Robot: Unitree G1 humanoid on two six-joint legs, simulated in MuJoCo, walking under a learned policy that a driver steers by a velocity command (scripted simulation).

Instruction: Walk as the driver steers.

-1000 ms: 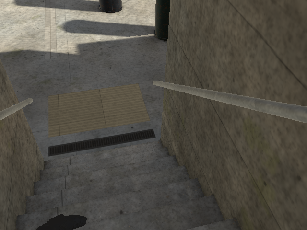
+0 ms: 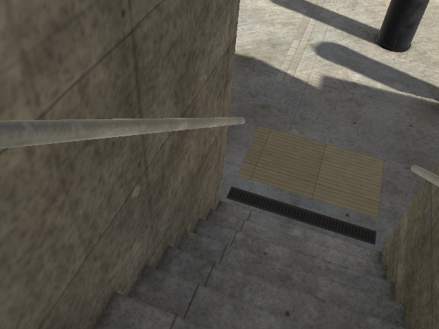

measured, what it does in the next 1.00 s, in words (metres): goes down, turning right: right foot, then left foot 0.19 m lower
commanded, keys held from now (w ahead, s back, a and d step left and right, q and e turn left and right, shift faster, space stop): w+e+shift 0.58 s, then w+q+shift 0.42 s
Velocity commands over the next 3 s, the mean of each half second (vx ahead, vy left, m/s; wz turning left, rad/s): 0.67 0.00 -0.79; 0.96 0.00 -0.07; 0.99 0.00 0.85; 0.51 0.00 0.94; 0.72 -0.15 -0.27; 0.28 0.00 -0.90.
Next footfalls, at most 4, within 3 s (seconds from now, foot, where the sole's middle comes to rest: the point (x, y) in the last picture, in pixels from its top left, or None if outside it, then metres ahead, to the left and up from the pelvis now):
0.36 right None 0.04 -0.18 -0.76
0.78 left None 0.27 -0.17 -0.95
1.16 right None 0.41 -0.50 -1.14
1.52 left None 0.67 -0.43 -1.33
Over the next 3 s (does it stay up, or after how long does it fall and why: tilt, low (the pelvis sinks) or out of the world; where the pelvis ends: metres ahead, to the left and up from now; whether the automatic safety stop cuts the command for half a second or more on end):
stays up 1.33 -0.36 -1.04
